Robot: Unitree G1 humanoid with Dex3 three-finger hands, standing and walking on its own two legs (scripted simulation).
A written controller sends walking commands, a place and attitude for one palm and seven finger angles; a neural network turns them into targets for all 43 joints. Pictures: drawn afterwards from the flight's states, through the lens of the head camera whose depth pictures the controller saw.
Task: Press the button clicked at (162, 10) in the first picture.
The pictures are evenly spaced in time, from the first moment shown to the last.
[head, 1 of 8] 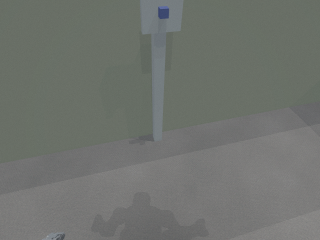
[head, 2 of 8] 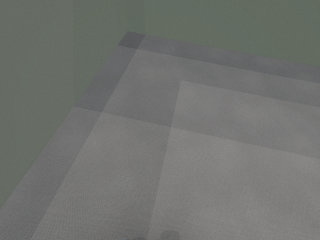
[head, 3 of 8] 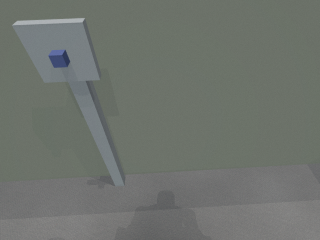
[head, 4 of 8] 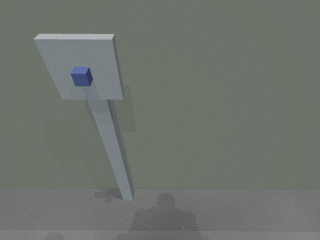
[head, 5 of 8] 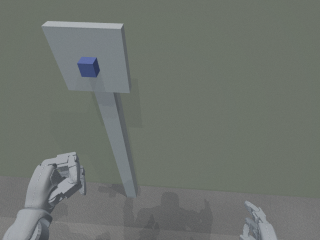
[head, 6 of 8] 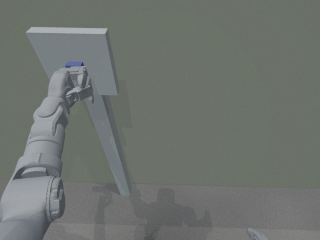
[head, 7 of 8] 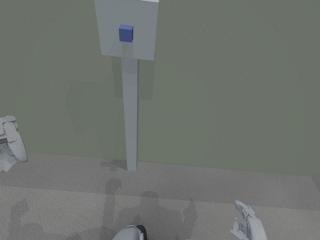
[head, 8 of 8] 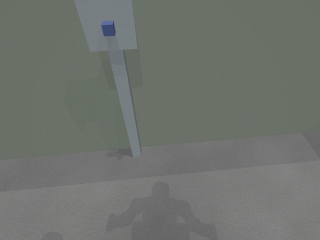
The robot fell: no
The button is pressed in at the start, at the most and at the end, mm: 0 13 0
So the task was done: yes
